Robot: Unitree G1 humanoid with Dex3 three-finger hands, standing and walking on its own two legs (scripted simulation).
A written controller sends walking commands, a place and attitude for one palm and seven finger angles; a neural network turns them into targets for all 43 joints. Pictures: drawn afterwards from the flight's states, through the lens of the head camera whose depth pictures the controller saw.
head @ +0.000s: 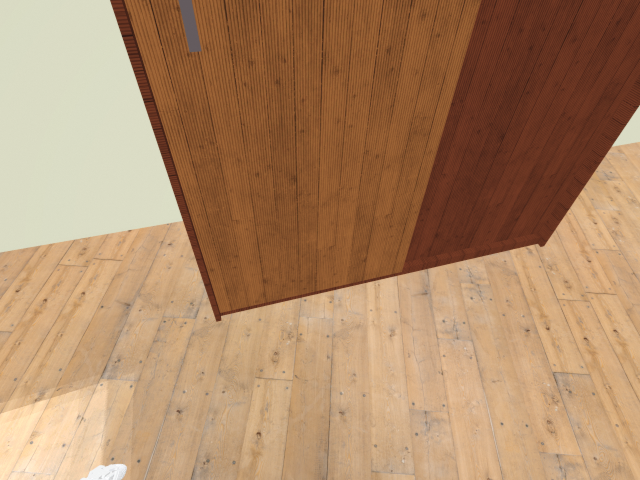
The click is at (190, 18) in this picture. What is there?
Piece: wardrobe's sliding door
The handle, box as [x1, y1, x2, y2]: [179, 0, 200, 51]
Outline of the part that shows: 179,0 189,50 198,51 200,50 200,46 191,0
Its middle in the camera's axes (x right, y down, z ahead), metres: -0.23 -0.40 +0.64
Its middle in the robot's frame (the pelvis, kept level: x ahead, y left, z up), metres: +0.77 +0.28 +0.27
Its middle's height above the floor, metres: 1.04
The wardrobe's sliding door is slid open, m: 0.00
